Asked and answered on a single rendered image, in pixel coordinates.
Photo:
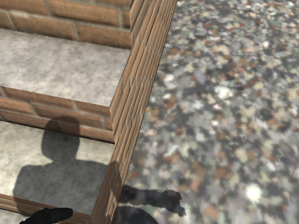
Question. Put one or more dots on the left robot hand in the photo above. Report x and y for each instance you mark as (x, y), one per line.
(49, 216)

